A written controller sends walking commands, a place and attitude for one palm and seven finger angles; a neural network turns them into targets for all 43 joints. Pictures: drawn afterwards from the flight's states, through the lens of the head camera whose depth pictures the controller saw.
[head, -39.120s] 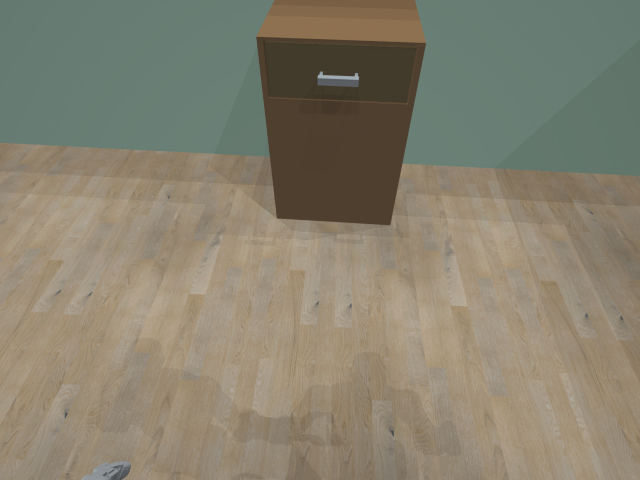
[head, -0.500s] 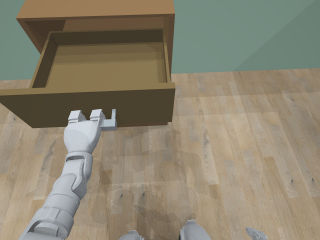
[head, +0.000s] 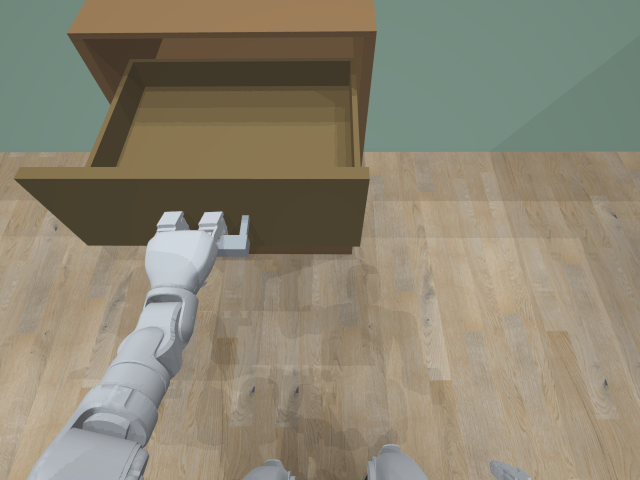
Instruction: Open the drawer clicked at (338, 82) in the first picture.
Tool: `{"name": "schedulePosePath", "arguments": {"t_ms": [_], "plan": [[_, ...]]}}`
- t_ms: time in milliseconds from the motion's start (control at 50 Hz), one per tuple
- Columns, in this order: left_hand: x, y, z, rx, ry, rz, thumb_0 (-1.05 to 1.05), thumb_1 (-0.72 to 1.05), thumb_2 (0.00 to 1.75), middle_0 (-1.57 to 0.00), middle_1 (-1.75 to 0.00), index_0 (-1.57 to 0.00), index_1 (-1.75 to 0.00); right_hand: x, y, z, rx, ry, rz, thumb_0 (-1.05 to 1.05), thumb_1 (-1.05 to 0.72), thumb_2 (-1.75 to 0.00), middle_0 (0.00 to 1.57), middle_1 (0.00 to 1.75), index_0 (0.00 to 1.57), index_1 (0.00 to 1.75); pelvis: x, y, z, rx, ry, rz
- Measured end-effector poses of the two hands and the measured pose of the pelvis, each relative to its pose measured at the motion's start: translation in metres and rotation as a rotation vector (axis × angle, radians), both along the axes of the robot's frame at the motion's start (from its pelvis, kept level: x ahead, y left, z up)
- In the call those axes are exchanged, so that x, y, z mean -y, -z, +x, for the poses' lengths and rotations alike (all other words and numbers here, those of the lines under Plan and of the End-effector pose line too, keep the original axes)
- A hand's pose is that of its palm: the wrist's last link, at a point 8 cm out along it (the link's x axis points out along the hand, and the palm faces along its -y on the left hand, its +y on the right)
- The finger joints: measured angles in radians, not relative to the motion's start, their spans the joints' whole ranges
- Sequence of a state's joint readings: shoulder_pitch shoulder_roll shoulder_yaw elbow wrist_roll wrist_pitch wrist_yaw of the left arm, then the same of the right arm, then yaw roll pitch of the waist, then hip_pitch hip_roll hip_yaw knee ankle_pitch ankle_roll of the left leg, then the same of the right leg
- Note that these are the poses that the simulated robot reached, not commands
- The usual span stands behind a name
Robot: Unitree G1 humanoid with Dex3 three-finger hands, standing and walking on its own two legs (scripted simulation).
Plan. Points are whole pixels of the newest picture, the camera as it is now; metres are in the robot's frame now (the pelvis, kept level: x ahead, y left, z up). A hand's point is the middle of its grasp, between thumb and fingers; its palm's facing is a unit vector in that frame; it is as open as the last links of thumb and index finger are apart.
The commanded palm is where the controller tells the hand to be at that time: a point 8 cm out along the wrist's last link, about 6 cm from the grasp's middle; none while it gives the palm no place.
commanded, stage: pull the drawer open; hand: left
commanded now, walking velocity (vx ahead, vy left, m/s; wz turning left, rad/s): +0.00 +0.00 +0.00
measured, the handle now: (205, 233) +0.45 +0.18 -0.03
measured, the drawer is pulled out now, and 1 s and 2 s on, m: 0.30 0.27 0.25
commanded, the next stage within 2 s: open the thumb to release the handle in 1.50 s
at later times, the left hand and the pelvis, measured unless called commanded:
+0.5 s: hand (196, 281) +0.38 +0.19 -0.05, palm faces -0.06 -0.05 -1.00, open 6.2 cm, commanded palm +0.32 +0.19 +0.01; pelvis -0.02 +0.00 +0.00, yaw -3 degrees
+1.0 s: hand (201, 249) +0.43 +0.19 -0.05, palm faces -0.04 -0.03 -1.00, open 5.7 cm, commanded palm +0.41 +0.19 +0.01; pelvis +0.03 +0.01 +0.00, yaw -2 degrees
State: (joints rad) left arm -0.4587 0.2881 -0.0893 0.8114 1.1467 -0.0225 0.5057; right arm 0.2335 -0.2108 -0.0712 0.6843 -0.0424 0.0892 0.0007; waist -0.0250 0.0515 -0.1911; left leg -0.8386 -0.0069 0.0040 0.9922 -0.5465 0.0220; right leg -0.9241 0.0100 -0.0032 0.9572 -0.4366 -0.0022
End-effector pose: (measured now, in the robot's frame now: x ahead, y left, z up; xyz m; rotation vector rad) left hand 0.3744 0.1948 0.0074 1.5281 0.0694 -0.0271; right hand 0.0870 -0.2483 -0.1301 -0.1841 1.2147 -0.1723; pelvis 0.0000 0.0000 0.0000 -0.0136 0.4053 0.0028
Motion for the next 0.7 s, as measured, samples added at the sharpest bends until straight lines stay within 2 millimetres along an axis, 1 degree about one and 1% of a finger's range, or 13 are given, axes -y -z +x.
{"name": "schedulePosePath", "arguments": {"t_ms": [100,240,320,380,440,520,600,700], "plan": [[0.0,0.0,-0.001,0.007,0.0,-0.001,0.01,0.69,0.8,-0.33,-1.34,-0.41,-1.35,0.008,0.004,-0.026,-0.03,0.023,-0.009,0.01,-0.9,-0.9,0.2,0.3,0.2,0.3,0.003,0.004,-0.013,-0.002,0.007,0.003],[0.001,0.0,-0.007,0.01,-0.002,0.0,0.01,0.7,0.77,-0.31,-1.34,-0.38,-1.33,0.018,0.001,-0.063,-0.055,0.074,-0.03,0.01,-0.9,-0.9,0.2,0.3,0.2,0.3,0.002,0.005,-0.027,0.007,0.024,0.009],[0.001,0.0,-0.008,0.013,-0.002,0.001,0.02,0.71,0.75,-0.29,-1.35,-0.37,-1.3,0.021,-0.001,-0.077,-0.065,0.096,-0.039,0.01,-0.9,-0.9,0.2,0.3,0.2,0.3,0.0,0.004,-0.03,0.009,0.031,0.01],[0.001,0.0,-0.011,0.014,-0.006,0.0,0.02,0.72,0.75,-0.27,-1.33,-0.35,-1.27,0.02,-0.002,-0.082,-0.067,0.109,-0.039,0.01,-0.9,-0.9,0.2,0.3,0.2,0.3,-0.001,0.003,-0.03,0.011,0.038,0.01],[0.001,0.0,-0.012,0.011,-0.009,-0.004,0.02,0.72,0.75,-0.25,-1.3,-0.33,-1.25,0.018,-0.005,-0.081,-0.059,0.118,-0.035,0.01,-0.9,-0.9,0.2,0.3,0.2,0.3,-0.003,0.002,-0.027,0.012,0.044,0.009],[0.001,0.0,-0.014,0.001,-0.011,-0.009,0.02,0.73,0.75,-0.23,-1.27,-0.31,-1.23,0.014,-0.009,-0.07,-0.03,0.129,-0.026,0.01,-0.9,-0.9,0.2,0.3,0.2,0.3,-0.005,-0.002,-0.02,0.014,0.054,0.006],[0.001,-0.001,-0.014,-0.01,-0.008,-0.015,0.02,0.73,0.75,-0.21,-1.25,-0.3,-1.21,0.009,-0.016,-0.05,0.019,0.133,-0.014,0.01,-0.9,-0.9,0.2,0.3,0.2,0.3,-0.008,-0.005,-0.009,0.01,0.066,0.002],[0.0,-0.001,-0.014,-0.014,-0.004,-0.028,0.02,0.73,0.75,-0.2,-1.25,-0.3,-1.18,0.004,-0.024,-0.017,0.07,0.113,-0.004,0.01,-0.9,-0.9,0.2,0.3,0.2,0.3,-0.011,-0.009,0.009,0.001,0.084,-0.001]]}}
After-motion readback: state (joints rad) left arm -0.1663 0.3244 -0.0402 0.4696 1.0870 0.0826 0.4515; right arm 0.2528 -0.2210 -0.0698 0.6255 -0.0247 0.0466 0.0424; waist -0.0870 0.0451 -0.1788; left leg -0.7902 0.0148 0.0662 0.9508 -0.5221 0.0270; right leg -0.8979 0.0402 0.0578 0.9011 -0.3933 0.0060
